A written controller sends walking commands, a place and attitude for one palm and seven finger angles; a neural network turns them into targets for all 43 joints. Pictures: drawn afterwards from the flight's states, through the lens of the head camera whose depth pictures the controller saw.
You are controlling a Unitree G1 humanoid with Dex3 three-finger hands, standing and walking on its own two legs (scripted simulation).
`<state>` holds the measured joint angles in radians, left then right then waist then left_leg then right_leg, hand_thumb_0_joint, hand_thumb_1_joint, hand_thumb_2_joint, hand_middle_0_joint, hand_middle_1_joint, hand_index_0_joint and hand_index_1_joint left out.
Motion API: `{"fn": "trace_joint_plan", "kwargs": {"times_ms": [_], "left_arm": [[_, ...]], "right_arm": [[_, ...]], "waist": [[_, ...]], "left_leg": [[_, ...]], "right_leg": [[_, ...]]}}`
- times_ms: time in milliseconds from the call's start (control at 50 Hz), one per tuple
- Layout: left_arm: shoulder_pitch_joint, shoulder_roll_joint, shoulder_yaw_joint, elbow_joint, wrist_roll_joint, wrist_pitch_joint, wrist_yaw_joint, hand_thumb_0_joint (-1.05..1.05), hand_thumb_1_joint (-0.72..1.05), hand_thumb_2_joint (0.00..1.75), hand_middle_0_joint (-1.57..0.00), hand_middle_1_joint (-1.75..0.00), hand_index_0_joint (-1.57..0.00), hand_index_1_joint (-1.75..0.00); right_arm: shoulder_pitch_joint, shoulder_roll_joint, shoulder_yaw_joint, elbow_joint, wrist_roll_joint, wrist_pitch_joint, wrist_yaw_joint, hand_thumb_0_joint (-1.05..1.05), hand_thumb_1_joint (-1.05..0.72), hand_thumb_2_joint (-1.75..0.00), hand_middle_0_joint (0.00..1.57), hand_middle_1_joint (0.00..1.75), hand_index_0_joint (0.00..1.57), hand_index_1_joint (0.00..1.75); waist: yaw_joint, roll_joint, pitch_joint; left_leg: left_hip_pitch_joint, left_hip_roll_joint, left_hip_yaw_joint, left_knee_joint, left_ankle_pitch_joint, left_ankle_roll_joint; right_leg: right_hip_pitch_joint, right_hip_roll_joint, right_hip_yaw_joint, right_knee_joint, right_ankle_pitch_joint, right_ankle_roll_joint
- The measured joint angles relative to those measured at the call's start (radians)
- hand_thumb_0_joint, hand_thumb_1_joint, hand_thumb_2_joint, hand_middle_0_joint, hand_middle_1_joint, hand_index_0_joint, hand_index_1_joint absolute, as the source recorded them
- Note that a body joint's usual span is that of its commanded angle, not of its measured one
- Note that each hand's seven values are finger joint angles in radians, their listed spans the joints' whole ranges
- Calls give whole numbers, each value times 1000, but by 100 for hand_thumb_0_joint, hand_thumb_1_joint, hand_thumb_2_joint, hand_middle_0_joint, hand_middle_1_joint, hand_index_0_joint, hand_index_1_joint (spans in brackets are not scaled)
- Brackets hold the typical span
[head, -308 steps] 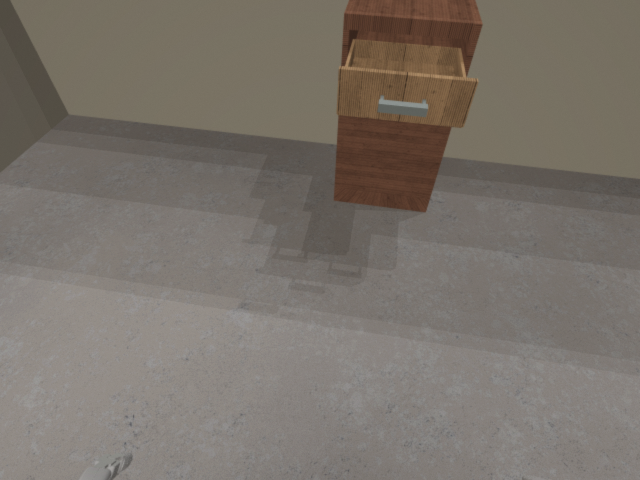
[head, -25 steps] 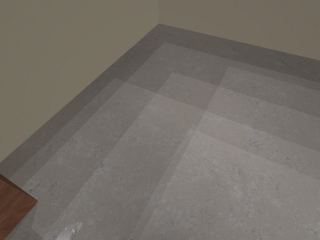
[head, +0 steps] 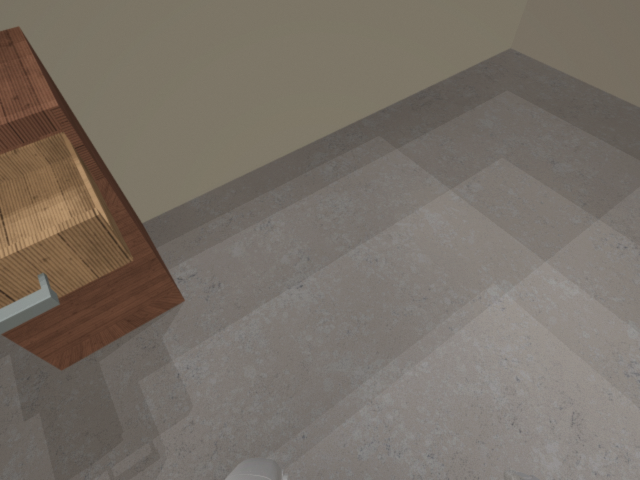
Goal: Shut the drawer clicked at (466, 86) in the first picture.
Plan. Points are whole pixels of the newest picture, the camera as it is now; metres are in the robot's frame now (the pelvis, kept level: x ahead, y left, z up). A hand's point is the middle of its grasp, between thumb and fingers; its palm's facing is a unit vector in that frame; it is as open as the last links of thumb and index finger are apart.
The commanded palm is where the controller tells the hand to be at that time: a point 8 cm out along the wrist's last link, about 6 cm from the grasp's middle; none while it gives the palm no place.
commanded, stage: turn to face it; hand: left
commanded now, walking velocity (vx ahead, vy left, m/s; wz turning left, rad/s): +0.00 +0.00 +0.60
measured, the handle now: (7, 307) +0.34 +0.56 -0.08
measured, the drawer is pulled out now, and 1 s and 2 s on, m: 0.29 0.29 0.29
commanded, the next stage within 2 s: take the last steps up to it in 1.02 s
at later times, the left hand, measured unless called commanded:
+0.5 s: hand out of the picture +0.04 +0.29 -0.16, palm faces +0.30 -0.92 -0.23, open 7.4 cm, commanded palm none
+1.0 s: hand out of the picture -0.06 +0.20 -0.14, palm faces +0.55 -0.79 -0.27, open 7.4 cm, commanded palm none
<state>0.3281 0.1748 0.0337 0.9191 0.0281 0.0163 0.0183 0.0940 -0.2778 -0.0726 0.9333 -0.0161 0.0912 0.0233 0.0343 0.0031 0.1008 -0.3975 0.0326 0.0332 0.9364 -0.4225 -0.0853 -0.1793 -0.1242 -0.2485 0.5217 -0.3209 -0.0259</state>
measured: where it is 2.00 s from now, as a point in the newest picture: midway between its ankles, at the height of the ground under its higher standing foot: outside the picture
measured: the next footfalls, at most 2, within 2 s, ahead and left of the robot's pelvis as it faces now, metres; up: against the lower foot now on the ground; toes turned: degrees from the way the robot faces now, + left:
left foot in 0.10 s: +0.03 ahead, +0.13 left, +0.00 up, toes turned +10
right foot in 0.74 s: +0.06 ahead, -0.08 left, +0.00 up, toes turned +26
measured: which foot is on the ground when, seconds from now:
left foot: up 0.00-0.08, down 0.10-0.74, up 0.76-1.00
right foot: down 0.00-0.10, up 0.12-0.72, down 0.74-1.00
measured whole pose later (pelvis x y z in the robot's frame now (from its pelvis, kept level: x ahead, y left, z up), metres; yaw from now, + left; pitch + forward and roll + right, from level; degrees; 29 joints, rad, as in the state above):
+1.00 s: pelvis -0.03 -0.01 +0.00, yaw +34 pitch -3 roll +2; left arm 0.22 0.17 0.03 0.89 0.01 0.02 0.03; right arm 0.28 -0.27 -0.10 0.98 -0.03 0.09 0.02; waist -0.04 0.04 0.05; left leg -0.49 0.01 -0.06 1.18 -0.32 -0.08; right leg -0.15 -0.06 -0.12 0.46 -0.26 -0.02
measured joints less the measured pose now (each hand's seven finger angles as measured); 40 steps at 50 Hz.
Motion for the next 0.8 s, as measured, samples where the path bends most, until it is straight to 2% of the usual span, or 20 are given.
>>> {"fn": "trace_joint_plan", "kwargs": {"times_ms": [60, 100, 120, 140, 180, 240, 320, 400, 460, 620, 680, 740, 780, 800], "left_arm": [[13, 26, 13, 11, 2, 8, 0, 0, 90, 89, -20, -30, -20, -30], [25, 48, 23, 18, -2, 12, -1, 0, 90, 89, -20, -30, -20, -30], [26, 62, 30, 22, -7, 16, -3, 0, 90, 89, -20, -30, -20, -29], [17, 76, 35, 30, -10, 27, -3, 0, 90, 89, -20, -30, -20, -29], [-3, 94, 42, 38, -9, 51, 1, 1, 90, 89, -20, -30, -20, -29], [-43, 104, 49, 36, -9, 62, 0, 1, 91, 89, -20, -30, -19, -29], [-97, 105, 51, 4, -9, 48, -8, 1, 91, 90, -20, -30, -19, -29], [-138, 101, 49, -16, -8, 44, -6, 0, 91, 90, -20, -30, -19, -29], [-164, 96, 48, -23, -10, 46, -3, 0, 91, 90, -20, -30, -19, -29], [-240, 69, 34, -54, -22, 47, 2, 0, 91, 90, -20, -30, -19, -29], [-254, 51, 24, -70, -29, 38, 4, 0, 91, 90, -20, -30, -19, -29], [-245, 37, 13, -86, -34, 23, 6, 0, 91, 89, -20, -30, -20, -29], [-233, 23, 6, -81, -26, 14, 11, 0, 91, 89, -20, -30, -20, -29], [-222, 18, 0, -79, -23, 16, 12, 0, 91, 89, -20, -30, -20, -29]], "right_arm": [[-37, 19, 13, -22, 5, -16, 2, 0, -91, -90, 19, 30, 20, 30], [-49, 30, 23, -41, 4, -33, 4, 0, -91, -90, 19, 30, 20, 30], [-54, 36, 24, -49, 2, -46, 4, 0, -91, -90, 19, 30, 20, 30], [-58, 45, 26, -54, 4, -57, 2, 0, -91, -90, 19, 30, 20, 30], [-53, 57, 35, -57, 7, -66, 0, 0, -91, -90, 20, 30, 20, 30], [-25, 69, 41, -54, 5, -67, -13, 0, -91, -90, 20, 30, 20, 30], [20, 74, 42, -38, 7, -63, -16, 0, -91, -90, 20, 30, 21, 30], [74, 78, 36, -24, 7, -61, -16, 0, -91, -90, 20, 30, 21, 30], [118, 80, 29, -14, 4, -59, -18, 0, -91, -90, 20, 30, 21, 30], [216, 71, 14, 21, -6, -47, -25, 0, -91, -90, 20, 30, 21, 30], [236, 62, 6, 33, -8, -36, -27, 0, -91, -90, 20, 30, 21, 30], [249, 52, -2, 38, -2, -27, -24, 0, -91, -90, 20, 30, 20, 30], [238, 42, -11, 46, 3, -20, -24, 0, -91, -90, 20, 30, 20, 30], [236, 39, -15, 44, 0, -17, -24, 0, -91, -90, 20, 30, 20, 30]], "waist": [[21, -19, 8], [26, -34, 3], [26, -49, 2], [29, -67, 8], [35, -77, 9], [24, -67, 0], [8, -56, -10], [-17, -48, -26], [-41, -42, -36], [-103, -6, -40], [-118, 16, -42], [-114, 30, -55], [-109, 55, -48], [-112, 58, -49]], "left_leg": [[61, -13, 42, -157, 0, 22], [127, -25, 67, -320, 96, 40], [141, -39, 69, -358, 111, 80], [135, -53, 66, -341, 105, 113], [140, -60, 53, -328, 93, 148], [170, -62, 13, -379, 123, 155], [201, -72, -32, -457, 178, 162], [208, -89, -67, -495, 209, 169], [200, -103, -94, -503, 222, 171], [144, -140, -184, -488, 250, 154], [120, -154, -220, -475, 258, 138], [86, -177, -247, -438, 253, 115], [38, -165, -228, -310, 109, 86], [2, -164, -203, -206, 42, 74]], "right_leg": [[-14, -18, -34, 34, -16, 19], [-34, -39, -56, 91, -44, 38], [-63, -56, -42, 159, -65, 52], [-103, -61, 10, 258, -130, 71], [-178, -37, 102, 445, -204, 95], [-259, -10, 173, 601, -153, 119], [-317, 0, 228, 643, -38, 139], [-328, 10, 259, 617, 13, 152], [-312, 25, 267, 568, 3, 155], [-220, 96, 276, 348, -95, 132], [-161, 128, 280, 229, -97, 114], [-57, 141, 275, 14, 2, 94], [-37, 150, 253, -19, 45, 29], [-31, 142, 239, -17, 46, 10]]}}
